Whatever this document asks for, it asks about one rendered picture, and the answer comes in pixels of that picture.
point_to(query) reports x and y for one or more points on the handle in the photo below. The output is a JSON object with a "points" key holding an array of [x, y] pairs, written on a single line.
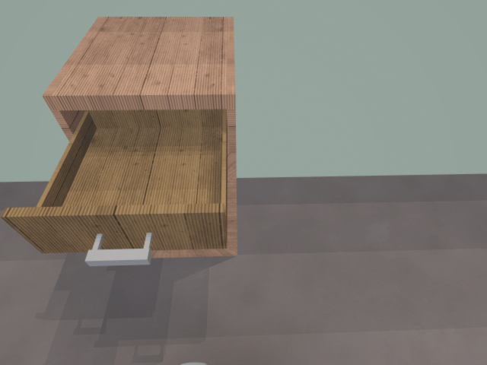
{"points": [[106, 257]]}

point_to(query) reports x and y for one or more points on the drawer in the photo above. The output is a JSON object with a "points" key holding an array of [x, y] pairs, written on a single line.
{"points": [[126, 173]]}

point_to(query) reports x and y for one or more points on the cabinet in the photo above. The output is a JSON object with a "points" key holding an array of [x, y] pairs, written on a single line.
{"points": [[154, 63]]}

